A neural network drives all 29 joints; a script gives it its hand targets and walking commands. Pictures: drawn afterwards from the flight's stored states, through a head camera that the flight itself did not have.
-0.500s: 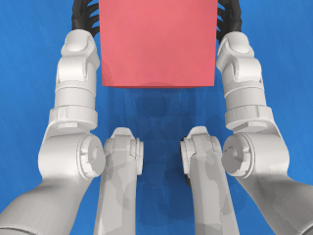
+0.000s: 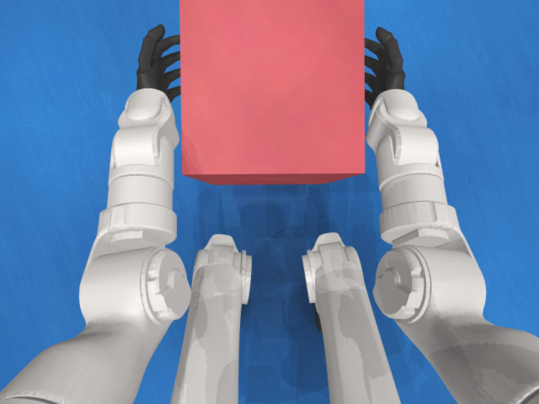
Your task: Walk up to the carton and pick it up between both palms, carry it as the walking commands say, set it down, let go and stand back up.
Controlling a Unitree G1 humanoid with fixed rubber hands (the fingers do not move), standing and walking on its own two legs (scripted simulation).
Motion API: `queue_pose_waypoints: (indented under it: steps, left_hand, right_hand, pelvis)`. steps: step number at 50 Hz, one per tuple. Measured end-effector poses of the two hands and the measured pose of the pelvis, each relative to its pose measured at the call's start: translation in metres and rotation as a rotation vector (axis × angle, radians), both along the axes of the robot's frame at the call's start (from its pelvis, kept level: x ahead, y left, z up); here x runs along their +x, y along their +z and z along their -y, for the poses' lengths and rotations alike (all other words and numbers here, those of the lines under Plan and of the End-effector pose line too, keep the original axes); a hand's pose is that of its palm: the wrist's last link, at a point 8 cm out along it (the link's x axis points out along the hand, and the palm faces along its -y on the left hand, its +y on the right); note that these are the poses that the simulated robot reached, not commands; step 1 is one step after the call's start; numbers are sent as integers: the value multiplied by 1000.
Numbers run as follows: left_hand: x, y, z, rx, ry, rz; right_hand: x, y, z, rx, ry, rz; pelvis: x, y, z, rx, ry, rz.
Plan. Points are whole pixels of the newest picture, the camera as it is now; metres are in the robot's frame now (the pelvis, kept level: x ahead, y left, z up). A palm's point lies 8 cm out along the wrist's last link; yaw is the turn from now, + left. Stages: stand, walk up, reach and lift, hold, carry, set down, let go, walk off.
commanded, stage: reach and lift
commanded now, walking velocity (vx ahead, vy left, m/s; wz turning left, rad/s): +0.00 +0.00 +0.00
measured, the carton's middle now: (270, 115) +0.50 +0.01 -0.15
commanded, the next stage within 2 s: none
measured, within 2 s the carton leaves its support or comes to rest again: neither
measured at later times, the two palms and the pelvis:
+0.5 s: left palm (133, 83) +0.48 +0.16 -0.01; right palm (413, 83) +0.48 -0.14 -0.01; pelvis +0.02 +0.00 +0.06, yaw +0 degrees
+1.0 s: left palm (100, 70) +0.46 +0.16 +0.06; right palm (456, 70) +0.46 -0.14 +0.07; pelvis +0.03 +0.00 +0.12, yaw +1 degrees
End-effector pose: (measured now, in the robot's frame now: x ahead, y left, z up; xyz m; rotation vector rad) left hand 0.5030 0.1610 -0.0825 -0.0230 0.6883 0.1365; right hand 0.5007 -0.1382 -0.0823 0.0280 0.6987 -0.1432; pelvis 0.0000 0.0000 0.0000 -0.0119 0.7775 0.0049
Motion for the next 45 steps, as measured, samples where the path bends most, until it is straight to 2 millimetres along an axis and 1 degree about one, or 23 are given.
queue_pose_waypoints:
  steps: [11, 45]
  left_hand:
    - [-8, 32, 1, -4, 0, -2]
    - [-35, 132, 1, -11, 8, 1]
  right_hand:
    - [-9, 33, 1, -2, -4, -2]
    - [-34, 136, 1, -7, -5, 2]
  pelvis:
    - [5, 25, 0, 0, 0, 23]
    - [29, 109, -3, -3, 12, 131]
